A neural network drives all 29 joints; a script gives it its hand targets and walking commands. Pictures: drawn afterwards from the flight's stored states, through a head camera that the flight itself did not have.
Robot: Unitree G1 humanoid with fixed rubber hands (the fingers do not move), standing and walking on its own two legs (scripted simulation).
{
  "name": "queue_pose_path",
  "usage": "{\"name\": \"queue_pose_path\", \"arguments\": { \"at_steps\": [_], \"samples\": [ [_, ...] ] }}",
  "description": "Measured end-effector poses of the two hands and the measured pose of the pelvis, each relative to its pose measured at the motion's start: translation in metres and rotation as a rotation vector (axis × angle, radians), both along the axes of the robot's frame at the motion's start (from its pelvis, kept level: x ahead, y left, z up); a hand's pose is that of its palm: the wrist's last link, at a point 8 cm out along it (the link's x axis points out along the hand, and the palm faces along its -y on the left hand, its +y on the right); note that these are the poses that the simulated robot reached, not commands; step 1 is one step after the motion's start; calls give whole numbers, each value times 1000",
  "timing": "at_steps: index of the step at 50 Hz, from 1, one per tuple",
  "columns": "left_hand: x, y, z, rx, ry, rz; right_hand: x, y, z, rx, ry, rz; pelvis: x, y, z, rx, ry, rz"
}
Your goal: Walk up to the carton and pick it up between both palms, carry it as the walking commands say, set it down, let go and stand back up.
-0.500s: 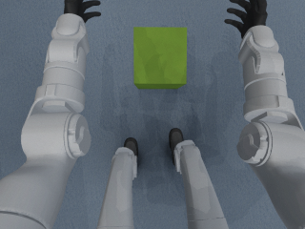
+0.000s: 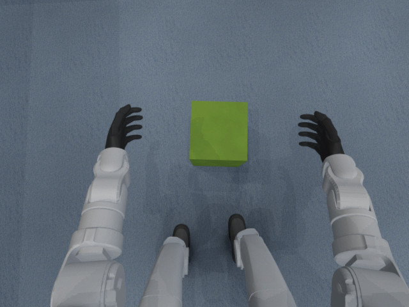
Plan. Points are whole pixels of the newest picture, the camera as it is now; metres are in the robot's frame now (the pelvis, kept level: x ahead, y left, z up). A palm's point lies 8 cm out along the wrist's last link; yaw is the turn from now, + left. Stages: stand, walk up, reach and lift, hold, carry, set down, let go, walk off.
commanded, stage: let go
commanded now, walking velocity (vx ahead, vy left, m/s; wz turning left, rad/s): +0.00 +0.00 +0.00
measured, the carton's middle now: (217, 137) +0.50 -0.05 -0.59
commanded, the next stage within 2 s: stand in 0.96 s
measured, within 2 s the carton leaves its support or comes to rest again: neither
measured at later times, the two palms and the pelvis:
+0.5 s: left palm (60, 246) +0.23 +0.23 -0.02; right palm (366, 253) +0.19 -0.23 -0.02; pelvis +0.04 +0.01 +0.06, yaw -2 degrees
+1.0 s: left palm (58, 255) +0.21 +0.23 -0.01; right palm (370, 247) +0.20 -0.23 -0.02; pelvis +0.05 +0.00 +0.05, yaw -1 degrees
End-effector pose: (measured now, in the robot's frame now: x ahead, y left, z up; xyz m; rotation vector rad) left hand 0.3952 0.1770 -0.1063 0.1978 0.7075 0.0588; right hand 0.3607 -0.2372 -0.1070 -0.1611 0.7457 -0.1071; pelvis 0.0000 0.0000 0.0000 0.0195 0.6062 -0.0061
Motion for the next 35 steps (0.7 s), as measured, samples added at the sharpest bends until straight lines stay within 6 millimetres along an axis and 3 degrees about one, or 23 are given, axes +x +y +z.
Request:
{"name": "queue_pose_path", "arguments": {
  "at_steps": [9, 23, 29, 35],
  "samples": [
    [-60, 21, 45, -11, 22, -5, -63, -1, 45, 9, 14, -2, 16, 2, 28, -11, -201, -11],
    [-159, 52, 84, -22, 63, -7, -159, 10, 87, 12, 52, -7, 37, 9, 55, -30, -486, -23],
    [-184, 61, 92, -17, 82, -13, -175, 9, 94, 7, 59, 6, 40, 13, 57, -32, -592, -22],
    [-187, 65, 96, -15, 86, -8, -169, 7, 96, 2, 55, 24, 41, 13, 56, -31, -664, -19]
  ]
}}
